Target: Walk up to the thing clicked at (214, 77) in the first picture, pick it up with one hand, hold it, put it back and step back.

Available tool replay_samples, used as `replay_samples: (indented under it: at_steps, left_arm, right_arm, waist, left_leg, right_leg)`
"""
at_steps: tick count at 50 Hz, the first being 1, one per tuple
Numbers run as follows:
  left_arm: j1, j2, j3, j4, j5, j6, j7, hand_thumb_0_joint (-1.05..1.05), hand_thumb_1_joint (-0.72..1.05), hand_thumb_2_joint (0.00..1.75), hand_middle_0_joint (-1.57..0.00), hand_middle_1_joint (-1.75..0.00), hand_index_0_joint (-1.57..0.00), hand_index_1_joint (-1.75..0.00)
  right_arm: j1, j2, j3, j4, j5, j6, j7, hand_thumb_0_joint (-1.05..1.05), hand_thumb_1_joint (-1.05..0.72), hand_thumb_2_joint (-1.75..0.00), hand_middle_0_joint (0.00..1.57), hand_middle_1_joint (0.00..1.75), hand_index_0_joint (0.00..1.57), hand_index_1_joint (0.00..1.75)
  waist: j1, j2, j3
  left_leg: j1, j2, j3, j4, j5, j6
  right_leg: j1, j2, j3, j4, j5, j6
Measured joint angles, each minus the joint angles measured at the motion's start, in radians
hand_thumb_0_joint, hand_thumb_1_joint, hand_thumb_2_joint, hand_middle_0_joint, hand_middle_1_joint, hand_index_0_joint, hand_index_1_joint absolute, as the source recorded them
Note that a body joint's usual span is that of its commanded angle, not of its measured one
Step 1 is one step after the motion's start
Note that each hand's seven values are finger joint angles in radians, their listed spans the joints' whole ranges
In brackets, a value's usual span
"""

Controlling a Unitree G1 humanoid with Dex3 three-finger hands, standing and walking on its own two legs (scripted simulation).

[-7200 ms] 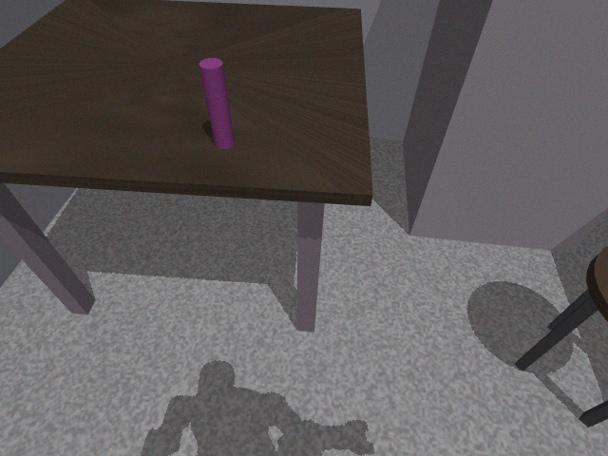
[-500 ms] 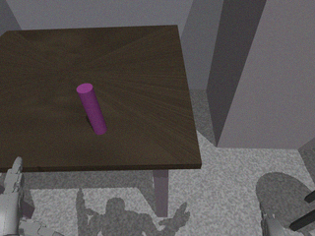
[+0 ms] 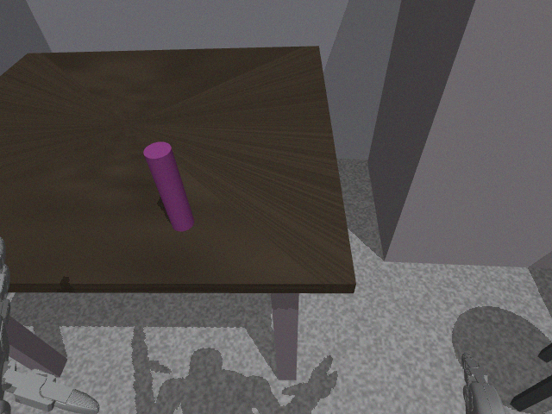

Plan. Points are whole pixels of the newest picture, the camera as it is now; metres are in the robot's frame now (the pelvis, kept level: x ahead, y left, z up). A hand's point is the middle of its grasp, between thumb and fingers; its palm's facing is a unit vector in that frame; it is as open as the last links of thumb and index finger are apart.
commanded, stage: rise first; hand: left
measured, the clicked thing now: (171, 190) +0.47 +0.21 +0.06
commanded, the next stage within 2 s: go down in 0.26 s
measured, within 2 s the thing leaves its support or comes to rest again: neither
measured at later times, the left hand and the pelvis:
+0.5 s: hand (37, 323) +0.19 +0.27 +0.13, palm faces +0.38 -0.82 -0.42, open 17.6 cm; pelvis +0.00 +0.00 +0.00, yaw +0 degrees
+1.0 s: hand (15, 248) +0.29 +0.34 +0.14, palm faces +0.24 -0.96 -0.17, open 17.3 cm; pelvis -0.01 +0.01 +0.00, yaw +0 degrees
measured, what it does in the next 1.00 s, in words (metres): stands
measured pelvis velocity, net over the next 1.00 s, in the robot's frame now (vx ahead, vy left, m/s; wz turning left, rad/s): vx -0.01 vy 0.01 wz -0.01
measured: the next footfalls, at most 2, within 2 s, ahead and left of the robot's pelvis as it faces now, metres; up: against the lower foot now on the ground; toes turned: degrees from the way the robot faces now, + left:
none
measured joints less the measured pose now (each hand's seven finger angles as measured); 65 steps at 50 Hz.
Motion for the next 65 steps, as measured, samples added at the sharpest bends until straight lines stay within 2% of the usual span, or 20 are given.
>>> replay_samples:
  at_steps: [20, 26, 29, 34, 46, 52, 61, 65]
  left_arm:
    - [-0.004, 0.017, 0.029, -0.054, -0.001, -0.040, -0.004, -0.01, -0.59, 0.07, -0.06, -0.05, -0.04, -0.07]
    - [-0.039, -0.001, 0.060, -0.011, -0.014, -0.091, -0.050, -0.01, -0.60, 0.05, -0.07, -0.06, -0.06, -0.07]
    - [-0.092, 0.009, 0.087, 0.049, -0.036, -0.093, -0.068, -0.01, -0.60, 0.04, -0.07, -0.06, -0.07, -0.07]
    - [-0.228, 0.050, 0.128, 0.183, -0.081, -0.054, -0.133, -0.01, -0.58, 0.04, -0.07, -0.06, -0.07, -0.06]
    - [-0.526, 0.185, 0.202, 0.517, -0.186, 0.075, -0.374, -0.01, -0.49, 0.06, -0.05, -0.03, -0.05, -0.03]
    - [-0.600, 0.208, 0.223, 0.625, -0.197, 0.119, -0.441, -0.01, -0.48, 0.07, -0.05, -0.03, -0.04, -0.03]
    - [-0.636, 0.207, 0.230, 0.675, -0.188, 0.124, -0.473, -0.01, -0.46, 0.08, -0.04, -0.02, -0.04, -0.03]
    - [-0.671, 0.229, 0.247, 0.732, -0.192, 0.133, -0.494, -0.01, -0.46, 0.09, -0.04, -0.02, -0.03, -0.03]
  right_arm:
    - [0.019, 0.002, -0.006, -0.028, 0.005, -0.020, 0.009, -0.01, 0.51, -0.06, 0.06, 0.05, 0.06, 0.05]
    - [0.005, 0.004, -0.011, -0.018, -0.008, 0.003, 0.021, -0.01, 0.50, -0.06, 0.06, 0.05, 0.06, 0.05]
    - [-0.005, 0.004, -0.004, -0.015, -0.006, 0.009, 0.017, -0.01, 0.50, -0.06, 0.06, 0.05, 0.06, 0.05]
    - [-0.024, 0.005, 0.019, 0.003, 0.006, 0.012, -0.006, -0.01, 0.51, -0.05, 0.06, 0.05, 0.06, 0.05]
    - [-0.016, 0.021, 0.109, 0.002, 0.020, -0.020, -0.040, -0.01, 0.52, -0.05, 0.06, 0.05, 0.06, 0.05]
    - [0.004, 0.009, 0.121, 0.010, 0.013, -0.040, -0.048, -0.01, 0.52, -0.06, 0.06, 0.05, 0.06, 0.05]
    - [0.007, -0.003, 0.123, 0.023, 0.001, -0.059, -0.054, -0.01, 0.53, -0.06, 0.06, 0.05, 0.06, 0.05]
    - [-0.005, -0.002, 0.130, 0.045, -0.001, -0.068, -0.064, -0.01, 0.53, -0.06, 0.06, 0.05, 0.06, 0.05]
  waist:
    - [0.004, 0.002, -0.001]
    - [-0.003, -0.001, -0.024]
    - [-0.008, -0.006, -0.034]
    - [-0.017, -0.019, -0.044]
    - [-0.050, -0.034, -0.073]
    - [-0.052, -0.028, -0.091]
    - [-0.043, -0.033, -0.107]
    - [-0.046, -0.035, -0.109]
  left_leg:
    - [0.003, -0.002, 0.005, 0.000, -0.001, 0.003]
    - [-0.046, -0.002, -0.003, 0.056, -0.025, 0.003]
    - [-0.061, -0.004, -0.007, 0.075, -0.032, 0.002]
    - [-0.083, -0.008, -0.013, 0.093, -0.035, 0.004]
    - [-0.125, -0.007, 0.002, 0.096, -0.028, 0.011]
    - [-0.139, -0.009, 0.014, 0.096, -0.030, 0.017]
    - [-0.153, -0.007, 0.018, 0.104, -0.036, 0.017]
    - [-0.162, -0.004, 0.010, 0.109, -0.036, 0.016]
  right_leg:
    - [0.002, -0.002, 0.005, -0.002, 0.002, 0.003]
    - [-0.039, -0.003, -0.002, 0.043, -0.019, 0.004]
    - [-0.051, -0.004, -0.006, 0.062, -0.028, 0.005]
    - [-0.071, -0.008, -0.011, 0.079, -0.033, 0.005]
    - [-0.108, -0.006, 0.004, 0.059, -0.008, 0.011]
    - [-0.124, -0.008, 0.016, 0.053, -0.002, 0.017]
    - [-0.138, -0.006, 0.020, 0.057, -0.004, 0.017]
    - [-0.142, -0.004, 0.012, 0.057, -0.005, 0.016]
